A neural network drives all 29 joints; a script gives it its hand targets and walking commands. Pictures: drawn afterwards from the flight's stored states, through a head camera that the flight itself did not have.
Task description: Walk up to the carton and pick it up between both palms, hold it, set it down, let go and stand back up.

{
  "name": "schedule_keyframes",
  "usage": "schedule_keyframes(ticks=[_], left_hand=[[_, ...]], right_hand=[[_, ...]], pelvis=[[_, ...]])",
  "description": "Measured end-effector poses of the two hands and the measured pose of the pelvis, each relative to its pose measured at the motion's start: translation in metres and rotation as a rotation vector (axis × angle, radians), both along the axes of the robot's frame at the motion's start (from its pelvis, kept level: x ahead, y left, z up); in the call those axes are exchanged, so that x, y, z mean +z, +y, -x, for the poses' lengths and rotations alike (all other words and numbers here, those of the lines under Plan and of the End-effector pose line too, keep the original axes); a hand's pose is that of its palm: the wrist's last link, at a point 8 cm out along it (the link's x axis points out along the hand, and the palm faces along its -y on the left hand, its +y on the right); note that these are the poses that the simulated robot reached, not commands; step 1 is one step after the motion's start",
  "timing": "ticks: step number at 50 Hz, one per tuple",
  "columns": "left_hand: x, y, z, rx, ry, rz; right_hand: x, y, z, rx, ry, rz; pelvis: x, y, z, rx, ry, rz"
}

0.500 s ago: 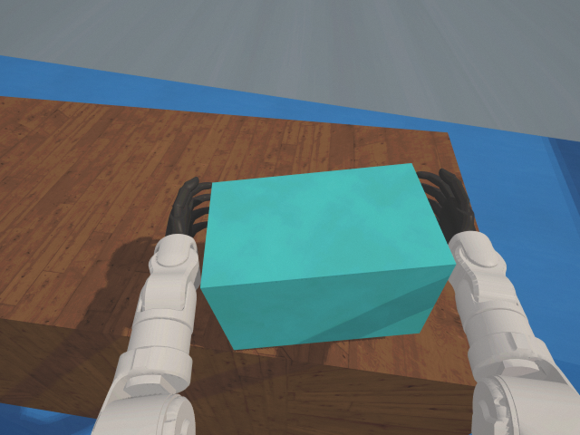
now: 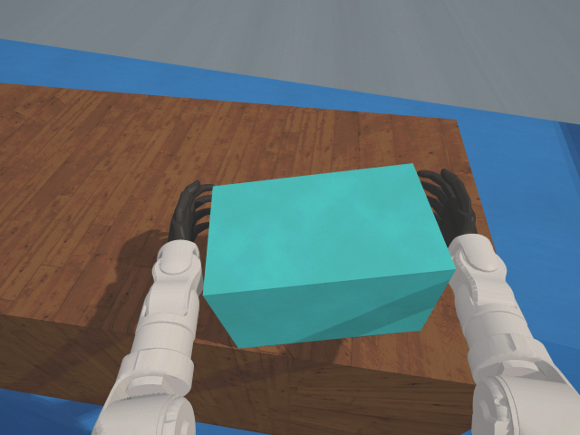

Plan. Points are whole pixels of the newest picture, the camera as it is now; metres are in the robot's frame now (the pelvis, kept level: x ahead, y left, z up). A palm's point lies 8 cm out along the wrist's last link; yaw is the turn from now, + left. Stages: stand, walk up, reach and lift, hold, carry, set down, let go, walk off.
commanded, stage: set down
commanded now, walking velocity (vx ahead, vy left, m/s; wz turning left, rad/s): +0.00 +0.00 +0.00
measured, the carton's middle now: (320, 261) +0.37 +0.00 +0.03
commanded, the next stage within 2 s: none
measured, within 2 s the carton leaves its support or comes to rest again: rests again in 0.64 s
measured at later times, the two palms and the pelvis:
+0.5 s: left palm (186, 239) +0.37 +0.19 +0.07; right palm (455, 230) +0.40 -0.19 +0.09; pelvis +0.00 +0.00 +0.00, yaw +0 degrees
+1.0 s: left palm (191, 244) +0.37 +0.19 +0.05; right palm (448, 236) +0.41 -0.19 +0.06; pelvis +0.01 +0.00 +0.00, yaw +0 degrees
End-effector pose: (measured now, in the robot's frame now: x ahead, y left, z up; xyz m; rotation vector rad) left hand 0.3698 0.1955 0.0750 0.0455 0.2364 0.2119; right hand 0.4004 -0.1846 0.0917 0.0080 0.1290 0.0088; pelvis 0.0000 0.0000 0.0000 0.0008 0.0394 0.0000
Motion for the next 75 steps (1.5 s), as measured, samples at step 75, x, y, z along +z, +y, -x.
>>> schedule_keyframes(ticks=[75], left_hand=[[-0.055,0.002,-0.001,0.038,0.039,0.013]], right_hand=[[-0.063,-0.015,-0.019,0.039,0.103,0.116]], pelvis=[[-0.003,0.0,-0.018,-0.025,0.21,-0.003]])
